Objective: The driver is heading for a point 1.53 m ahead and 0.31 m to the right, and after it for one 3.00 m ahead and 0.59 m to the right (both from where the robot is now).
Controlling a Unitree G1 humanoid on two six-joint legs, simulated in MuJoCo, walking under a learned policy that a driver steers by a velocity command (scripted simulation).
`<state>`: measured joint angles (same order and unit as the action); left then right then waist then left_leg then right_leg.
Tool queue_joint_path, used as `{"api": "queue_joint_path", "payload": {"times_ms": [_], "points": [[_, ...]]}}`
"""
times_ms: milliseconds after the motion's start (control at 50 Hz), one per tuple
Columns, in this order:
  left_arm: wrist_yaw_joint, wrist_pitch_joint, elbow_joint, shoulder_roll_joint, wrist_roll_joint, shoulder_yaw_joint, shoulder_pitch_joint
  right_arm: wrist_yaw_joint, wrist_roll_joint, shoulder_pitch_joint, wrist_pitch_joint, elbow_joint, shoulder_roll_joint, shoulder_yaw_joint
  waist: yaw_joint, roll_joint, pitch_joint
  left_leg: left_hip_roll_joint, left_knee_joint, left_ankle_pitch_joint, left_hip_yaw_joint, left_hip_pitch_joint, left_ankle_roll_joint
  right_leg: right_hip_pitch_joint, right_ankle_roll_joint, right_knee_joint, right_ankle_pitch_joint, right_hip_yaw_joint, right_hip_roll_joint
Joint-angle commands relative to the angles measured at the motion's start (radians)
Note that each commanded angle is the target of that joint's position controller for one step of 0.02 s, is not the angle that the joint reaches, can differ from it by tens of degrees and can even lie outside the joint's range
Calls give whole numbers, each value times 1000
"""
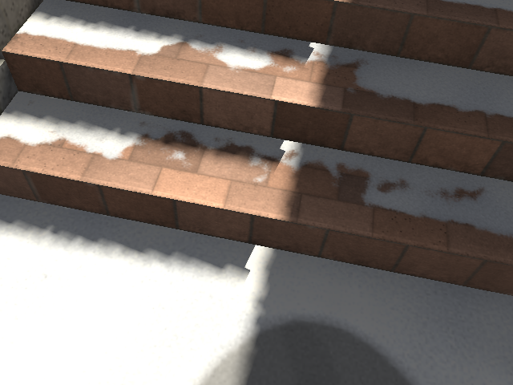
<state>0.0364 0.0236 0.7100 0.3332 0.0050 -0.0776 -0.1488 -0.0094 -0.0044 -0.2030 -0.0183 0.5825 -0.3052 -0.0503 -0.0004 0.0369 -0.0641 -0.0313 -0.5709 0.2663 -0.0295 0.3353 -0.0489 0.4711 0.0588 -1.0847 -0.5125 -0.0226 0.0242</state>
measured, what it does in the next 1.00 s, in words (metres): walks ahead, turning right: right foot, then left foot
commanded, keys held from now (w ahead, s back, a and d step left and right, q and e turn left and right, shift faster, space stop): q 0.02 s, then e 0.16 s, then w+e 0.44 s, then e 0.38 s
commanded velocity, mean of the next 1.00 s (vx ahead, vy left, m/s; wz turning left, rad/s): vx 0.20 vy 0.00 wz -0.30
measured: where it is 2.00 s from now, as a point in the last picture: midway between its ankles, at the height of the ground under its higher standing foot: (263, 368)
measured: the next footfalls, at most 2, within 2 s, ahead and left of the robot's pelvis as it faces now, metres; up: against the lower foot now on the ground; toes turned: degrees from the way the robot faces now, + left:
right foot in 0.36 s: +0.03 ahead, -0.12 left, +0.00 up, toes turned -2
left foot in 0.74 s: +0.35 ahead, +0.10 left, +0.00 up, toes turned -17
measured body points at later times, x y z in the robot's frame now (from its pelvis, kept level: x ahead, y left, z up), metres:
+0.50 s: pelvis +0.06 -0.01 +0.01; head +0.08 -0.03 +0.46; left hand +0.12 +0.27 -0.10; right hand +0.22 -0.29 -0.08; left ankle +0.06 +0.10 -0.68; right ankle -0.01 -0.12 -0.73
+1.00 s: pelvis +0.24 +0.02 +0.01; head +0.29 +0.01 +0.45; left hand +0.47 +0.23 -0.11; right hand +0.22 -0.28 -0.10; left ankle +0.31 +0.11 -0.73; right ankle +0.22 -0.09 -0.68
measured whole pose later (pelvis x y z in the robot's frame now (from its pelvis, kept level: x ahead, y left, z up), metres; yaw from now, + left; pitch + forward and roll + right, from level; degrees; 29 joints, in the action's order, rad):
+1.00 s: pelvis +0.24 +0.02 +0.01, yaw -23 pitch +0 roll +0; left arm -0.05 0.06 0.71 0.32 0.02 -0.08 -0.19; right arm 0.01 -0.03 -0.26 0.03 0.72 -0.28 -0.04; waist 0.01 0.02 -0.10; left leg 0.05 -0.45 0.19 0.11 0.25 -0.02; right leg 0.49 0.00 -0.95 -0.39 0.02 -0.03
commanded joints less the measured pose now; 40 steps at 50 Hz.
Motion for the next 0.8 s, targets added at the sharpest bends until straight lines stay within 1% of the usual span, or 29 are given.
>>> {"api": "queue_joint_path", "payload": {"times_ms": [20, 60, 100, 140, 180, 200, 240, 260, 300, 340, 360, 380, 400, 420, 440, 480, 500, 520, 560, 580, 600, 640, 680, 700, 720, 740, 760, 780, 800], "points": [[10, -12, -70, 108, 7, -33, 16, 21, 13, 49, 17, -79, -176, -49, -11, -152, 128, 235, 229, -367, -321, -164, -173, 128, 15, -75, 104, -59, 4], [1, -12, -39, 83, -4, -24, -34, 31, -1, 60, 15, -77, -137, -33, -21, -156, 174, 222, 227, -413, -259, -183, -176, 78, 32, -44, 158, -37, -2], [-3, -9, -30, 51, -8, -9, -27, 35, -7, 54, 17, -60, -96, -17, -10, -150, 180, 209, 225, -391, -219, -192, -169, 30, 40, 83, 185, -32, 18], [-11, -9, -29, 20, -7, 7, -8, 33, -16, 56, 18, -39, -69, -5, 5, -167, 167, 197, 234, -300, -191, -161, -161, -63, 38, 232, 193, -27, 40], [-20, -10, -34, 24, -10, 12, 9, 25, -28, 42, 20, -14, -74, -2, 29, -186, 132, 205, 256, -183, -197, -122, -170, -139, 29, 338, 173, -13, 41], [-22, -10, -37, 41, -15, 10, 7, 21, -29, 29, 20, -3, -94, -8, 38, -185, 124, 211, 282, -24, -216, -110, -175, -157, 20, 370, 167, 2, 31], [-22, -17, -44, 71, -24, 6, 9, 15, -15, 18, 19, 13, -156, -26, 50, -197, 62, 235, 333, 274, -282, -86, -179, -137, -10, 406, 129, 41, 1], [-23, -24, -44, 75, -28, 6, 4, 16, -5, 12, 19, 19, -172, -32, 49, -190, 34, 252, 345, 360, -313, -89, -179, -117, -32, 426, 110, 50, -4], [-27, -41, -30, 52, -32, 13, -24, 20, 10, 15, 26, 30, -165, -32, 31, -155, 6, 265, 340, 418, -322, -92, -169, -134, -82, 515, 110, 59, -5], [-32, -58, 7, 38, -31, 14, -107, 23, 18, 48, 37, 28, -137, -26, -14, -125, 14, 228, 286, 376, -258, -42, -137, -258, -141, 629, 153, 51, -9], [-32, -65, 30, 53, -31, 8, -175, 22, 13, 92, 47, 12, -101, -17, -42, -87, 26, 183, 182, 298, -188, 25, -103, -344, -180, 660, 146, -21, 31], [-30, -74, 55, 131, -30, -16, -260, 18, 5, 154, 65, -37, -43, -4, -56, 83, 41, 47, -39, 236, -11, 161, -27, -408, -267, 740, -19, -272, 153], [-40, -84, 55, 186, -30, -35, -295, 13, 11, 192, 92, -63, -53, -8, -74, 208, -5, -47, -221, 233, 71, 344, 21, -487, -368, 873, -57, -588, 294], [-39, -94, 49, 151, -12, -26, -310, 7, 26, 218, 112, -72, -93, -21, -98, 185, -34, -19, -357, 341, -7, 477, 29, -549, -404, 910, 16, -667, 344], [-35, -104, 43, 125, -10, -20, -298, -5, 34, 196, 125, -60, -97, -25, -75, 141, -30, 15, -424, 296, -42, 528, 24, -600, -382, 888, 97, -612, 320], [-29, -102, 32, 111, -26, -19, -297, -20, 14, 207, 139, -53, -94, -26, -72, 70, -3, 45, -410, 151, -34, 589, 31, -676, -334, 864, 278, -489, 262], [-23, -93, 27, 95, -27, -15, -295, -27, 5, 224, 142, -56, -89, -26, -71, 59, 11, 49, -365, 99, -22, 556, 43, -660, -314, 864, 354, -430, 229], [-17, -82, 21, 84, -28, -12, -290, -34, 5, 231, 144, -56, -69, -20, -67, 60, 16, 40, -304, 58, -2, 503, 59, -616, -300, 872, 388, -382, 198], [-6, -67, 4, 95, -28, -15, -264, -45, 5, 246, 143, -51, -25, -6, -67, 76, 14, 15, -182, -45, 29, 359, 85, -485, -275, 878, 394, -297, 147], [-2, -63, -3, 112, -28, -20, -259, -46, 7, 262, 142, -53, -17, -2, -71, 87, 6, 4, -123, -92, 36, 285, 92, -414, -264, 881, 375, -274, 132], [-1, -61, -9, 130, -28, -27, -257, -46, 11, 273, 141, -56, -21, -3, -74, 97, -3, -5, -68, -129, 38, 214, 96, -351, -255, 881, 353, -267, 127], [-1, -60, -16, 155, -32, -37, -256, -38, 20, 258, 137, -57, -60, -18, -61, 118, -9, -12, -7, -192, 19, 88, 97, -277, -228, 869, 361, -295, 140], [-2, -57, -20, 166, -38, -46, -236, -25, 20, 198, 137, -48, -105, -38, -20, 129, 6, -13, 35, -204, 3, -5, 83, -274, -183, 793, 489, -311, 142], [-3, -57, -30, 153, -39, -45, -219, -16, 16, 135, 137, -33, -124, -51, 17, 122, 41, -15, 72, -221, 8, -87, 65, -275, -153, 710, 596, -300, 116], [-35, -65, 8, 146, 19, -47, -255, 5, -76, 31, 103, 20, -111, -35, 26, 107, 81, -10, 86, -174, 42, -203, 45, -261, -117, 538, 743, -215, 16], [-45, -70, -22, 88, 8, -38, -254, 20, -98, -120, 100, 22, -168, -48, 88, 16, 199, 156, 85, -177, -97, -406, 5, -145, -86, 283, 568, -190, -45], [-35, -61, -63, -27, -23, -8, -347, 25, -94, -188, 84, 13, -291, -66, 66, -323, 385, 495, 146, -374, -491, -613, -97, 66, -57, -13, -107, -77, -176], [-32, -40, -33, 48, 9, -20, -388, 20, -48, -160, 65, 20, -267, -66, 34, -328, 390, 505, 192, -438, -636, -512, -160, 85, -77, -138, -129, -109, -123], [-36, -24, -11, 76, 14, -29, -340, 17, -27, -89, 60, 14, -167, -40, 8, -220, 265, 453, 190, -418, -477, -398, -147, 87, -88, -164, -68, -100, -75]]}}
Keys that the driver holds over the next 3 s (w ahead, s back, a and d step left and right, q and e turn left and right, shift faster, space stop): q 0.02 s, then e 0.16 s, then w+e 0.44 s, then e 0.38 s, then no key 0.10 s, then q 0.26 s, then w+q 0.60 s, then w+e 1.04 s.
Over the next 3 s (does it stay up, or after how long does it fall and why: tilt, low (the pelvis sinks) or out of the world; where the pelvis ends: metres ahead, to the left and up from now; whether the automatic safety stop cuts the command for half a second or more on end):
stays up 1.03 -0.03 0.15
